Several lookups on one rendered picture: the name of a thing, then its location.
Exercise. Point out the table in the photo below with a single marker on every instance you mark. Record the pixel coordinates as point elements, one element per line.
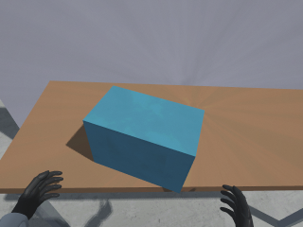
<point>251,138</point>

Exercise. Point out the robot left hand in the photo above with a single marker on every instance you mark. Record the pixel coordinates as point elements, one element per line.
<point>35,193</point>

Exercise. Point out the left robot forearm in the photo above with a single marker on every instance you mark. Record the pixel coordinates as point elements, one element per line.
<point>14,220</point>

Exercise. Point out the robot right hand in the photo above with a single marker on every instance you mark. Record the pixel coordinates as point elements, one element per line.
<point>241,214</point>

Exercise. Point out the carton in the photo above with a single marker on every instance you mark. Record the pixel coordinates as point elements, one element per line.
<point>147,137</point>

